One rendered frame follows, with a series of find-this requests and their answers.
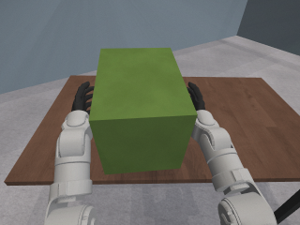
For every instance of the robot right hand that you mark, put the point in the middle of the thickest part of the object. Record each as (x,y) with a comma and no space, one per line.
(196,96)

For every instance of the carton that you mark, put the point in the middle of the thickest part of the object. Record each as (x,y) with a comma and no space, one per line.
(141,115)

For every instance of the left robot forearm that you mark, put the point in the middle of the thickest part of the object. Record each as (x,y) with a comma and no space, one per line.
(72,160)

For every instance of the table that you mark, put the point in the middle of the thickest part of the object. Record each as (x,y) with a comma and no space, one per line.
(263,127)

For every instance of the right robot forearm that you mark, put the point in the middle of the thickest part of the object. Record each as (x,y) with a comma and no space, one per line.
(229,174)

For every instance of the robot left upper arm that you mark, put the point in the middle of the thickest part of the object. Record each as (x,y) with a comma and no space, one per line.
(84,214)

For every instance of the robot right upper arm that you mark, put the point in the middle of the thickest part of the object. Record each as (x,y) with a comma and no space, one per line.
(245,209)

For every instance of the robot left hand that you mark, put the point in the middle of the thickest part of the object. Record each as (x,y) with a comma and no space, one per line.
(79,102)

